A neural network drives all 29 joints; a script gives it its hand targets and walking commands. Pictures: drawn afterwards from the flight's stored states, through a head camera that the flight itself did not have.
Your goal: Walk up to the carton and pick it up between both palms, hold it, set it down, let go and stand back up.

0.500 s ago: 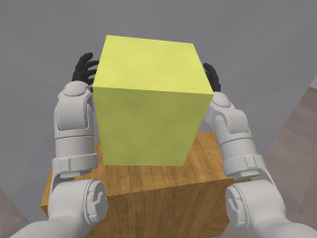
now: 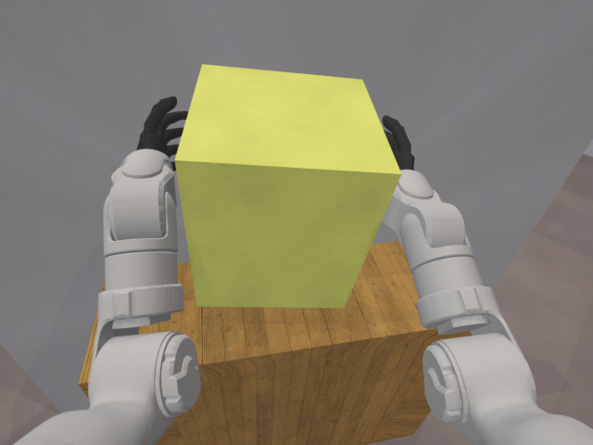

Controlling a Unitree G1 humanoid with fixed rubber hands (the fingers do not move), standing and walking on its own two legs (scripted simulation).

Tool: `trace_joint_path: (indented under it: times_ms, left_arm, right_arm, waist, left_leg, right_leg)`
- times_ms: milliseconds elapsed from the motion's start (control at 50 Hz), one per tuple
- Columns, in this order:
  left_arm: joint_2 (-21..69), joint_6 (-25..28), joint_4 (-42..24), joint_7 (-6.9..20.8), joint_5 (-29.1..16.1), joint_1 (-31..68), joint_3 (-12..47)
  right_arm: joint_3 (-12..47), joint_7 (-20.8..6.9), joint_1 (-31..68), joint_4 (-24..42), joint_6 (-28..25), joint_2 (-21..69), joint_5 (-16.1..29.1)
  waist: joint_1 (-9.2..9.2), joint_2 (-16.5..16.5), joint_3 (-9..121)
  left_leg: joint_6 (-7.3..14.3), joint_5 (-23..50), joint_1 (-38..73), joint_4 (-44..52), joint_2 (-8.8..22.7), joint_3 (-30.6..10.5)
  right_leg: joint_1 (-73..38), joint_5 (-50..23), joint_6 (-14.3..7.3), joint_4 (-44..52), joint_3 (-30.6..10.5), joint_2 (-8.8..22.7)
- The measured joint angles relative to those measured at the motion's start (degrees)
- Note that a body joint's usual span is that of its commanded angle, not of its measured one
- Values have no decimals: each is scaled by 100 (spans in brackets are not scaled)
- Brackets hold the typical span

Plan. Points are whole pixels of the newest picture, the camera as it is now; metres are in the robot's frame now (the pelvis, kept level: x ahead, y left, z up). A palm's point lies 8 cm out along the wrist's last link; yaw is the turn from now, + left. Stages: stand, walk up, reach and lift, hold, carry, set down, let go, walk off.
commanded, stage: hold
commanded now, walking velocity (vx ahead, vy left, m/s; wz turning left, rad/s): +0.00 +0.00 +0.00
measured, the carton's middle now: (278, 194) +0.38 +0.00 +0.19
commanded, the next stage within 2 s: set down in 1.76 s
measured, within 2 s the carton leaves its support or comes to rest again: neither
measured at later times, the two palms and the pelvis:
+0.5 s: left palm (153, 159) +0.37 +0.15 +0.25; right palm (395, 176) +0.36 -0.15 +0.23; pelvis +0.00 +0.00 +0.00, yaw +0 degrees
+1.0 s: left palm (155, 160) +0.37 +0.15 +0.25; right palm (395, 175) +0.36 -0.15 +0.23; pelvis +0.00 +0.00 +0.00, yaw +0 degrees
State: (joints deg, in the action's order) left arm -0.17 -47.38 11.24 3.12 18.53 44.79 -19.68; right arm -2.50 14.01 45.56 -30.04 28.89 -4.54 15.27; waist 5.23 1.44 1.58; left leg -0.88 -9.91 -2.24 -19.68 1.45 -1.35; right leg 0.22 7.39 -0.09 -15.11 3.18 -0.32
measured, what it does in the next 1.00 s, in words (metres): stands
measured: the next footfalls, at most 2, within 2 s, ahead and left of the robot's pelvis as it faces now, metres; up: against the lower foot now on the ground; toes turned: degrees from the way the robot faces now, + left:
none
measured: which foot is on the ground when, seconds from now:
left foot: down 0.00-1.00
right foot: down 0.00-1.00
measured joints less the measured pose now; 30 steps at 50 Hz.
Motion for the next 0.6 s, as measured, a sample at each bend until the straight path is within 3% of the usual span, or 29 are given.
trace_joint_path:
  times_ms: [600]
  left_arm:
    - [-60, 49, 334, -50, -31, 195, -38]
  right_arm:
    - [-86, -37, 182, -282, -18, 2, -66]
  waist:
    - [-25, -6, 36]
  left_leg:
    - [6, 40, -63, -2, -12, -15]
  right_leg:
    - [65, -26, -3, -20, 11, 10]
